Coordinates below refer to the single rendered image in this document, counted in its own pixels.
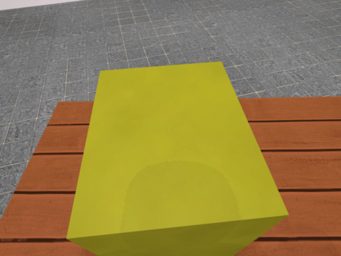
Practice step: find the carton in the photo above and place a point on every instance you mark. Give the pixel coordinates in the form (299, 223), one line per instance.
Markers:
(171, 167)

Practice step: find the table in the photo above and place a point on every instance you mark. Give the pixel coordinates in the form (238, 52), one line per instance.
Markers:
(300, 140)

